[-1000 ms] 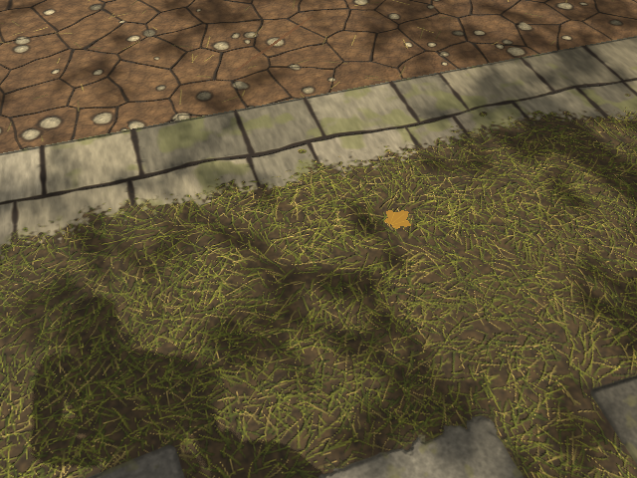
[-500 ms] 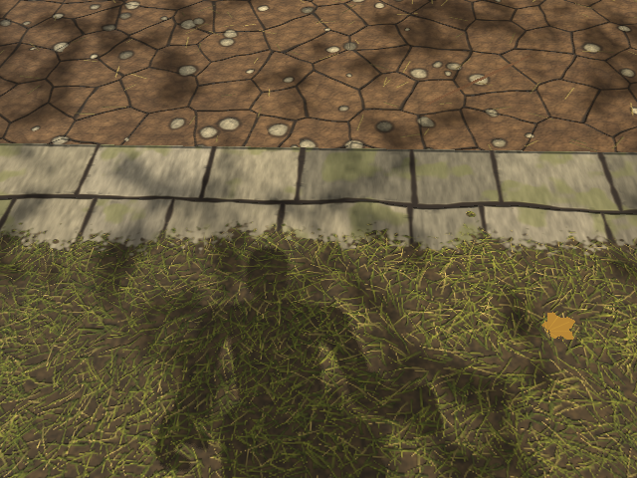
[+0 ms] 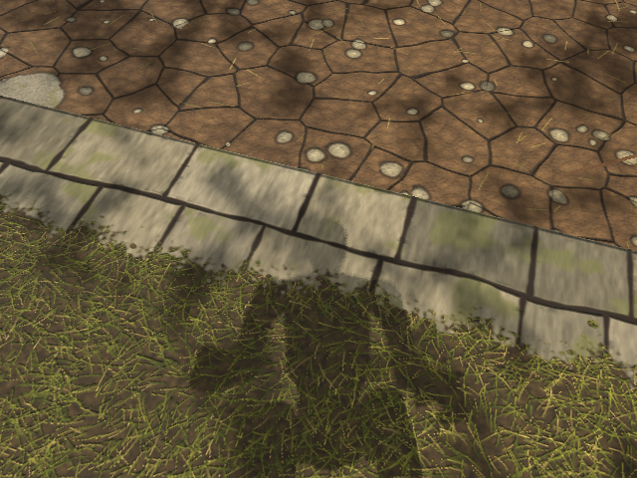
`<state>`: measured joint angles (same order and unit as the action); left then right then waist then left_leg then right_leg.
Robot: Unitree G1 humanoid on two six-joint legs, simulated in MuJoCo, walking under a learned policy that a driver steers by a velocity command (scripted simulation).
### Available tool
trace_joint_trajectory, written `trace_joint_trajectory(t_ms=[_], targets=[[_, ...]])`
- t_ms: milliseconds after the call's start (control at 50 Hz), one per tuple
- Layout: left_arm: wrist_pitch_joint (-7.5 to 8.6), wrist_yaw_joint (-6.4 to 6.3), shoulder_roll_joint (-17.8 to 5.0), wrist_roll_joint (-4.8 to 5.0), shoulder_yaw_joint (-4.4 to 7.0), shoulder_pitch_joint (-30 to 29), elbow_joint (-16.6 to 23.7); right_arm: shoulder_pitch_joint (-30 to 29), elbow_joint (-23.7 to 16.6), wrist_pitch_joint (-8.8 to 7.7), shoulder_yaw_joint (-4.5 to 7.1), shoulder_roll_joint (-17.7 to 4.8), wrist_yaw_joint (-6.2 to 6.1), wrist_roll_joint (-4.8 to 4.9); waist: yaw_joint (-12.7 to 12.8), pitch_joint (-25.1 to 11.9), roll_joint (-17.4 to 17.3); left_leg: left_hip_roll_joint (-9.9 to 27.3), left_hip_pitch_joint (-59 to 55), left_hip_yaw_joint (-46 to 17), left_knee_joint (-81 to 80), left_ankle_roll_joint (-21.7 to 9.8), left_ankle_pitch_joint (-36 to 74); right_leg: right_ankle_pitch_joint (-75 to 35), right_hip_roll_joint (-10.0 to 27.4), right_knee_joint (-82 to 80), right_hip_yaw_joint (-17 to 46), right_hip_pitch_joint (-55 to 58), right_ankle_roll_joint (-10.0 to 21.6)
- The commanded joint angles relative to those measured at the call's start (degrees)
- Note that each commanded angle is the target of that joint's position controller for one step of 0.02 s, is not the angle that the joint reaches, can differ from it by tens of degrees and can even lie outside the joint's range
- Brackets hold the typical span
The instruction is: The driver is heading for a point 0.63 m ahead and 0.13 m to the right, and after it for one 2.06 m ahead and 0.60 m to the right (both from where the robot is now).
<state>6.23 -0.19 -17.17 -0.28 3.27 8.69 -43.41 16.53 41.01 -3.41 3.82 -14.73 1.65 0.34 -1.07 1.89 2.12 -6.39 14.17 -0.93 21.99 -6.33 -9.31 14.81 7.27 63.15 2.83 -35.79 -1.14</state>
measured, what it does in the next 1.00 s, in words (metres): walks ahead: right foot, then left foot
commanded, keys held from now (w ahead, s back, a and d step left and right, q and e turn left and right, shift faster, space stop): w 0.70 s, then w+e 0.04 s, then e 0.26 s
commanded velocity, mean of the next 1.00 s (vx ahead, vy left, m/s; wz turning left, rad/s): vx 0.45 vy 0.00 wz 0.01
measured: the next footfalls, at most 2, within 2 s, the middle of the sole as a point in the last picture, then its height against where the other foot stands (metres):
right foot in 0.34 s outside the picture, level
left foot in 0.84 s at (263, 395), level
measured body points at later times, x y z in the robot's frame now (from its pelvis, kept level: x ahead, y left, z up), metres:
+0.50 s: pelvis +0.29 -0.06 +0.00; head +0.31 -0.07 +0.45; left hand +0.39 +0.21 -0.11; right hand +0.38 -0.33 -0.13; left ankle +0.22 +0.08 -0.65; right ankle +0.33 -0.14 -0.74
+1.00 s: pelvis +0.52 +0.01 -0.01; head +0.56 +0.02 +0.44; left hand +0.59 +0.29 -0.14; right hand +0.70 -0.25 -0.09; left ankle +0.61 +0.11 -0.74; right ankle +0.44 -0.13 -0.66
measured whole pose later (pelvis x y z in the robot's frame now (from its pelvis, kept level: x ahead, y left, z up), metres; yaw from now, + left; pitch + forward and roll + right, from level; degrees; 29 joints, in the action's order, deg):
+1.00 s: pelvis +0.52 +0.01 -0.01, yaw -4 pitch +3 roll +0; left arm 0.4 -1.1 -17.7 1.3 3.4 17.0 -46.1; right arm 4.9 40.3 -3.7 2.3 -13.8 0.2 -1.1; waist 1.8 2.5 2.0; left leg 1.7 23.9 4.2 28.2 -1.7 -7.0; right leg 30.1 0.9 66.7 2.3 -27.2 -3.1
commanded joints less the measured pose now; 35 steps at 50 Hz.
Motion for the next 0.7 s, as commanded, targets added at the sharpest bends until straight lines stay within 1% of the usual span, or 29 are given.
trace_joint_trajectory(t_ms=[20, 80, 120, 160, 220, 260, 280, 300, 320, 340, 360, 380, 400, 420, 440, 460, 480, 500, 520, 540, 560, 600, 660, 700], targets=[[-0.61, -0.31, -3.3, -0.60, 0.91, 1.5, 2.9, -1.1, -3.2, -1.66, 1.84, -7.9, -1.04, -0.01, 1.7, -3.4, -4.1, 14.9, -2.3, -11.6, -10.8, -10.1, 20.8, -8.3, 0.8, -6.8, -0.4, -2.3, -1.5], [-0.31, 0.16, -2.4, -0.21, 0.48, -3.9, 4.2, 1.6, -1.6, -1.42, 1.62, -8.0, -1.62, 0.29, -0.8, -2.3, -5.3, 13.1, -4.1, -8.7, -10.6, -7.2, 17.9, -19.1, -0.7, -18.8, -0.9, -2.1, -1.0], [-0.02, 0.73, -1.7, 0.23, 0.14, -7.7, 5.1, 3.4, -0.5, -1.39, 1.59, -8.5, -1.77, 0.48, -2.6, -1.0, -5.8, 13.5, -5.3, -8.9, -11.0, -6.3, 12.8, -23.6, -2.0, -25.2, -1.5, -1.2, -0.4], [0.28, 1.36, -1.8, 0.58, 0.03, -10.8, 6.2, 5.3, 0.7, -1.33, 1.57, -8.9, -1.79, 0.59, -3.9, 0.5, -6.0, 15.1, -8.0, -10.3, -10.5, -6.4, 10.6, -23.9, -2.6, -28.7, -1.5, -2.0, 0.3], [0.92, 2.47, -2.3, 0.66, -0.01, -14.2, 8.1, 7.9, 2.4, -0.74, 1.60, -9.2, -2.04, 0.57, -4.9, 1.6, -5.9, 18.0, -15.3, -12.5, -7.1, -6.5, 13.8, -19.0, -3.6, -32.0, -1.5, -5.7, 2.0], [1.22, 3.07, -2.6, 0.71, 0.06, -13.6, 8.6, 8.0, 3.0, -0.19, 1.72, -9.5, -2.33, 0.58, -4.0, 1.2, -6.7, 19.3, -18.2, -13.3, -4.8, -5.6, 18.0, -14.5, -4.4, -33.9, -1.9, -4.3, 3.5], [1.28, 3.16, -3.1, 0.72, 0.24, -12.1, 8.4, 7.5, 3.1, 0.05, 1.82, -9.9, -2.43, 0.60, -2.9, 0.4, -7.3, 19.2, -18.5, -13.1, -3.3, -4.9, 22.7, -12.2, -5.3, -34.5, -2.7, -1.1, 4.3], [1.31, 3.01, -4.1, 0.66, 0.74, -8.9, 7.7, 6.6, 3.0, 0.24, 1.93, -10.5, -2.47, 0.55, -1.0, -1.6, -8.1, 18.3, -18.2, -12.3, 0.1, -4.2, 32.1, -10.3, -7.1, -35.0, -4.2, 4.8, 5.4], [1.33, 2.64, -5.7, 0.52, 1.68, -2.1, 6.0, 5.3, 2.7, 0.43, 1.74, -10.5, -2.43, 0.45, 2.8, -6.0, -7.7, 15.9, -16.7, -10.2, 7.5, -3.0, 41.1, -12.4, -8.8, -36.6, -5.8, 15.1, 7.1], [1.31, 2.18, -8.4, -0.07, 2.54, 7.7, 4.1, 4.1, 1.7, 0.31, 0.97, -9.0, -2.36, -0.08, 7.2, -13.6, -6.2, 13.2, -8.5, -8.2, 20.0, -1.2, 36.3, -16.5, -3.3, -34.1, -0.7, 31.7, 10.5], [1.04, 1.75, -13.4, -0.96, 3.84, 15.9, 3.0, 10.5, 1.2, -0.63, -0.53, -4.1, -2.06, -0.36, 6.9, -23.5, 6.1, 4.7, 12.6, -4.5, 42.9, 3.1, 11.2, -14.3, 10.9, -33.7, 21.2, 55.6, 18.9], [0.60, 2.07, -10.2, 0.32, 3.11, 18.5, 1.1, 12.3, 2.1, -1.56, -0.98, -4.1, -1.65, 0.48, 7.0, -27.4, 14.0, 0.9, 24.5, -7.9, 53.3, 4.2, -23.0, -4.7, 16.6, -42.7, 39.4, 61.5, 22.4], [0.19, 1.81, -7.0, 1.20, 2.11, 14.6, 1.8, 6.7, 1.1, -2.05, 0.28, -9.1, -1.34, 1.67, 7.5, -17.3, 7.7, 5.2, 30.2, -8.9, 57.0, 3.8, -20.6, 3.5, 14.5, -44.8, 34.2, 54.1, 19.1], [-0.30, 1.58, -5.5, 0.97, 1.48, 10.0, 2.6, 1.4, -0.5, -2.19, 0.23, -9.4, -1.25, 1.86, 6.2, -10.1, 2.5, 8.4, 30.4, -6.2, 54.9, 3.6, -15.2, 3.1, 12.2, -46.3, 26.1, 44.4, 16.8], [-0.46, 1.80, -4.5, 0.43, 0.95, 6.6, 2.9, -1.2, -1.0, -2.07, 0.21, -8.4, -1.30, 0.99, 4.2, -4.6, -0.7, 10.4, 28.6, -4.6, 50.4, 3.8, -11.7, -1.1, 9.5, -48.9, 20.8, 35.2, 15.8], [-0.16, 1.93, -3.4, -0.08, 0.53, 4.7, 3.2, -0.5, -0.7, -1.61, 0.59, -8.0, -1.49, 0.27, 2.1, -3.1, 0.1, 12.3, 25.3, -4.7, 46.7, 4.0, -9.1, -4.8, 7.4, -50.6, 17.2, 30.0, 15.0], [0.03, 2.09, -3.4, -0.25, 0.51, 3.9, 3.1, 1.3, 0.0, -1.06, 0.47, -6.8, -1.55, 0.29, 0.7, -2.7, 1.5, 12.9, 22.3, -4.4, 44.9, 4.4, -7.8, -7.2, 6.0, -52.2, 14.8, 26.7, 14.9], [0.34, 2.20, -3.6, -0.06, 0.61, 3.9, 2.7, 2.7, 0.6, -0.60, 0.27, -5.6, -1.67, 0.27, 0.1, -2.8, 2.3, 13.1, 20.9, -3.6, 43.5, 4.9, -6.9, -10.2, 5.2, -53.4, 12.5, 24.9, 15.3], [0.61, 2.20, -4.2, 0.08, 0.76, 4.2, 2.2, 2.8, 0.6, -0.31, 0.17, -5.1, -1.83, 0.14, -0.3, -2.6, 2.4, 13.4, 21.0, -3.2, 41.9, 5.5, -5.7, -13.1, 4.9, -54.2, 10.4, 23.9, 15.7], [0.75, 2.05, -5.0, 0.13, 0.98, 4.7, 1.7, 1.5, 0.1, -0.23, 0.11, -4.9, -2.01, -0.08, -0.3, -2.2, 2.1, 13.7, 22.2, -2.9, 39.5, 6.1, -3.7, -15.9, 4.8, -54.8, 8.8, 23.8, 16.0], [0.72, 1.82, -5.6, 0.20, 1.19, 5.4, 1.3, -0.6, -0.5, -0.29, 0.02, -4.7, -2.14, -0.28, 0.2, -1.7, 1.7, 14.0, 23.6, -2.7, 36.5, 6.6, -0.9, -17.9, 4.7, -55.3, 7.5, 24.2, 16.1], [0.29, 1.37, -6.2, 0.48, 1.36, 6.9, 0.4, -4.5, -1.4, -0.66, -0.24, -4.1, -2.01, -0.39, 1.4, -1.4, 1.1, 14.1, 24.5, -2.3, 29.0, 6.9, 5.8, -19.7, 3.7, -55.6, 4.7, 25.7, 15.0], [-0.35, 0.94, -7.0, 1.04, 1.47, 9.6, -0.8, -10.6, -2.7, -1.33, -0.76, -2.8, -1.38, -0.11, 3.8, -0.5, 1.1, 12.4, 22.1, -0.7, 17.8, 6.7, 13.7, -18.6, 2.3, -55.4, 1.6, 26.9, 13.1], [-0.74, 0.86, -7.7, 1.35, 1.60, 12.0, -2.0, -14.3, -3.7, -1.59, -0.87, -2.8, -0.82, 0.30, 5.4, 0.3, 1.2, 11.4, 21.5, -0.1, 13.7, 6.7, 15.0, -16.8, 3.3, -54.8, 1.9, 29.1, 13.0]])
